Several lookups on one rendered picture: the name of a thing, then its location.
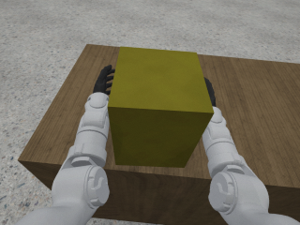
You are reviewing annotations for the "right robot upper arm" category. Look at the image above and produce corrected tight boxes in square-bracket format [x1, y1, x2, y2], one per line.
[208, 171, 300, 225]

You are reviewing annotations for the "left robot upper arm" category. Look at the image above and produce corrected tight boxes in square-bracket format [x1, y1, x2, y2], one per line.
[14, 164, 110, 225]

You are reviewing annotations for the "pedestal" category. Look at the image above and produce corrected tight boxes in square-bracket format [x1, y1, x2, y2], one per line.
[18, 44, 300, 225]

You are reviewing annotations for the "carton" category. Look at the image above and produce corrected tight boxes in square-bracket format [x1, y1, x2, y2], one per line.
[107, 46, 214, 168]

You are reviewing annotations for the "left robot forearm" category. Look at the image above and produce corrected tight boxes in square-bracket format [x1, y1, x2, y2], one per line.
[52, 92, 110, 201]

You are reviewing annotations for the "right robot forearm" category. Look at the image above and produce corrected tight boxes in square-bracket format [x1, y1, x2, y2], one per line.
[202, 106, 269, 206]

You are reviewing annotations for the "robot left hand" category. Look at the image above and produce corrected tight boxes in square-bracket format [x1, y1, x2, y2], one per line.
[93, 65, 115, 95]

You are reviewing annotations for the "robot right hand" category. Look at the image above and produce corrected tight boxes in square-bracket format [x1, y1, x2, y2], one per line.
[204, 77, 217, 107]

